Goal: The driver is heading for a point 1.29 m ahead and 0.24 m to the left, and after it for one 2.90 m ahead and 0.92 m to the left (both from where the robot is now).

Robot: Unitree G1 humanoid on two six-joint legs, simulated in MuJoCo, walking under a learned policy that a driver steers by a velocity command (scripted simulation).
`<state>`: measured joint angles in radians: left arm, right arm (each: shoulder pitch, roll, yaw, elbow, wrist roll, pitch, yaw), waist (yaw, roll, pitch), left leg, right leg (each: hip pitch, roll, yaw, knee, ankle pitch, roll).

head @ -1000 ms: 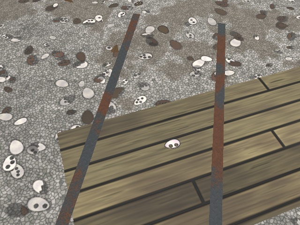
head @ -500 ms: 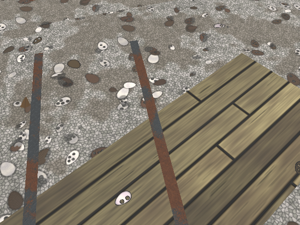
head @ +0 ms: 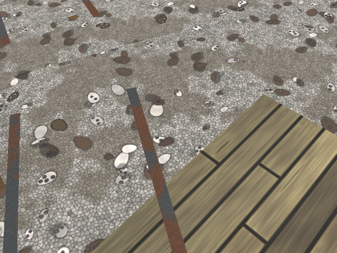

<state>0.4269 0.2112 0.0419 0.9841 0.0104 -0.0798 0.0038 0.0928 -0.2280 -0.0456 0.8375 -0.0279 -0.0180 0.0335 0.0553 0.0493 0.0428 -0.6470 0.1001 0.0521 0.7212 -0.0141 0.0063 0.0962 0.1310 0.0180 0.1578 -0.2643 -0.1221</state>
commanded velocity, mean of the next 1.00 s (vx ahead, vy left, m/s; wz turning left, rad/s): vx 0.50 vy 0.00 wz -0.03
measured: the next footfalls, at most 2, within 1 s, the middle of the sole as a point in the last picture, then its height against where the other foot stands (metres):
left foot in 0.12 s outside the picture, level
right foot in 0.68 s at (213, 233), level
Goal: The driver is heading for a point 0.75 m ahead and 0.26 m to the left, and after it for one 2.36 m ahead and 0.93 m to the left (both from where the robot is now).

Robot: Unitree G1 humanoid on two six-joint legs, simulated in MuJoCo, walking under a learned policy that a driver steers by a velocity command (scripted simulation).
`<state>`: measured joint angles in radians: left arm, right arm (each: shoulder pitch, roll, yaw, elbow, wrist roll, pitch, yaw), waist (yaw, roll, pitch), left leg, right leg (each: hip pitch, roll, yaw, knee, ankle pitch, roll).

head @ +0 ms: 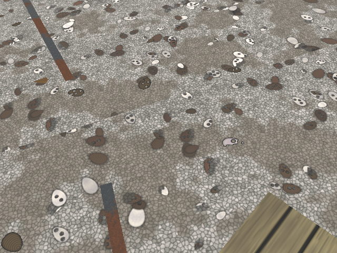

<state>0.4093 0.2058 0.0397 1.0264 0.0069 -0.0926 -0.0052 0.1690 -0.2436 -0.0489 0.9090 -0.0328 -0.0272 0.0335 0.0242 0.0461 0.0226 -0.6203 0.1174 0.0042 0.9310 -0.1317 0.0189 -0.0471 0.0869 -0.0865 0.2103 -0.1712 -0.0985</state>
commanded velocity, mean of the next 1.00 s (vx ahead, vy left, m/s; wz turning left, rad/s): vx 0.50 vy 0.00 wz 0.15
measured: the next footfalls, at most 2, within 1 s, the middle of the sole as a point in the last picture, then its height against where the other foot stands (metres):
left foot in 0.26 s outside the picture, level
right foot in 0.80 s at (202, 227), level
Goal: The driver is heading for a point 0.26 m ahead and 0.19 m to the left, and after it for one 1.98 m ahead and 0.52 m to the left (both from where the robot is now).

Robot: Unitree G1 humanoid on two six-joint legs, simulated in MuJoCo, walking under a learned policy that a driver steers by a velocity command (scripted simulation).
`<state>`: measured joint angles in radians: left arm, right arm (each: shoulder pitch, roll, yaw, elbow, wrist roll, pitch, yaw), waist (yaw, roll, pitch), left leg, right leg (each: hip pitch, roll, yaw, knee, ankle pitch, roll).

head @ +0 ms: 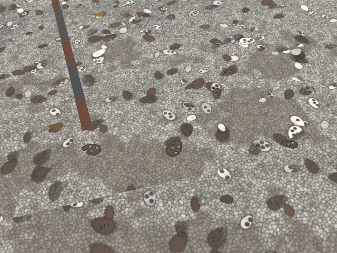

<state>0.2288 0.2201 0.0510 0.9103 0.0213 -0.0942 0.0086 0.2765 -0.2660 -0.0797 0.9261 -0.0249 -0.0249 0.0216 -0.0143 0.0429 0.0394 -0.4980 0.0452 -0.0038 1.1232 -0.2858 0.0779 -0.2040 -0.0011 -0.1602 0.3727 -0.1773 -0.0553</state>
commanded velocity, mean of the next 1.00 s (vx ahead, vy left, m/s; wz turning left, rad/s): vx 0.50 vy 0.00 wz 0.40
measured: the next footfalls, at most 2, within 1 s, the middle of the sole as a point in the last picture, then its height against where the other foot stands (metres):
left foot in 0.34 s outside the picture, level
right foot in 0.90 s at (156, 208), level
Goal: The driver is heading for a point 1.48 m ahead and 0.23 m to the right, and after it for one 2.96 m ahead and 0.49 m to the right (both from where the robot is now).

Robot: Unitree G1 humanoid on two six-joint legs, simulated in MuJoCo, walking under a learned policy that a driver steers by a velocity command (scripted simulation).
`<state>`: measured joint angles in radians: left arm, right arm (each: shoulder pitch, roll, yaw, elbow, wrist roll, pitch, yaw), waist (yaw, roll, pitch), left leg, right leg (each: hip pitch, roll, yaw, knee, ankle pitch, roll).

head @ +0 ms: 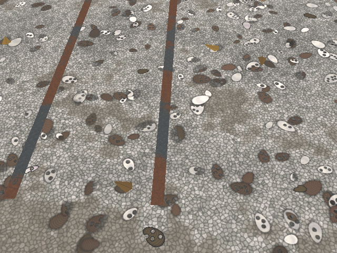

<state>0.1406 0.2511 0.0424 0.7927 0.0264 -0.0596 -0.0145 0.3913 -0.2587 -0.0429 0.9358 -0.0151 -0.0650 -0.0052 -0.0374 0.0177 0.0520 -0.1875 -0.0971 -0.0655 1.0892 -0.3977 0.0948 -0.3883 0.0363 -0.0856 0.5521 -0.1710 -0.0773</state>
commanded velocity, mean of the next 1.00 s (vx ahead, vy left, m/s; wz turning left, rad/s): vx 0.50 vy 0.00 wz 0.02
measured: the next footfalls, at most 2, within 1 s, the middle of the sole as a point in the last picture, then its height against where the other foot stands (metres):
left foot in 0.44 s outside the picture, level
right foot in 1.00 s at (189, 198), level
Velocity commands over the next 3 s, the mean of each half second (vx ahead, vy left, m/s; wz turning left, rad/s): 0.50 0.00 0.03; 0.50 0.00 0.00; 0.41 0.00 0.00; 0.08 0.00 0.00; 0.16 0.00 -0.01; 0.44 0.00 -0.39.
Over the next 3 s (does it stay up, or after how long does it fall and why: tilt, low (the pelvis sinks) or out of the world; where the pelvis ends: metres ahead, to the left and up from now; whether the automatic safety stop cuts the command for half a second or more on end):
stays up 1.17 0.00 -0.02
